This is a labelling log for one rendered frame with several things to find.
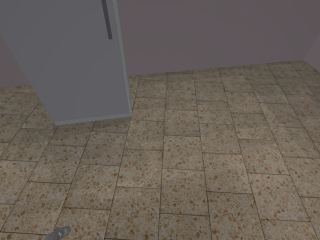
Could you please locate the fridge door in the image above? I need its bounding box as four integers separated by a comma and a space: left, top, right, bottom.
0, 0, 130, 122

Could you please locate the robot left hand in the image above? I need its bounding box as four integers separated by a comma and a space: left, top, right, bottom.
43, 226, 71, 240

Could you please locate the handle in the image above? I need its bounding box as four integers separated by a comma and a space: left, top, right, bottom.
101, 0, 113, 40

